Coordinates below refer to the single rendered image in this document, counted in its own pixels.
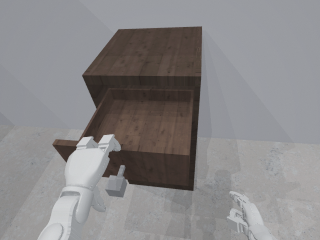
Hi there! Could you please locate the handle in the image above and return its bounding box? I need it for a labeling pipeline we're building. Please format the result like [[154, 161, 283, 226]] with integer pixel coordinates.
[[105, 165, 127, 198]]

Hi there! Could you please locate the robot right forearm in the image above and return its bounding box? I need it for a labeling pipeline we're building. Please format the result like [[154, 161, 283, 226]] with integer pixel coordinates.
[[247, 224, 277, 240]]

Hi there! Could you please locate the robot left forearm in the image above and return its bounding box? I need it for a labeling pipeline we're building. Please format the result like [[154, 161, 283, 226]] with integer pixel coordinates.
[[37, 185, 94, 240]]

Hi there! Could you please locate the robot left hand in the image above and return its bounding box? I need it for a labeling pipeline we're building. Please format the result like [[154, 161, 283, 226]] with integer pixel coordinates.
[[64, 134, 121, 212]]

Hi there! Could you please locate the robot right hand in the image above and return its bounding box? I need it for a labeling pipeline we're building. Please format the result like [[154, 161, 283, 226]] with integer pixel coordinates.
[[227, 191, 265, 237]]

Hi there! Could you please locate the drawer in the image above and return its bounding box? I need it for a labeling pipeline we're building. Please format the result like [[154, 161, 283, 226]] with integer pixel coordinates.
[[52, 88, 194, 186]]

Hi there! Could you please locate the cabinet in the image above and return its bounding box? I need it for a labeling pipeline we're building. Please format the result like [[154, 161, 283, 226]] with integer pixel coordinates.
[[82, 26, 202, 191]]

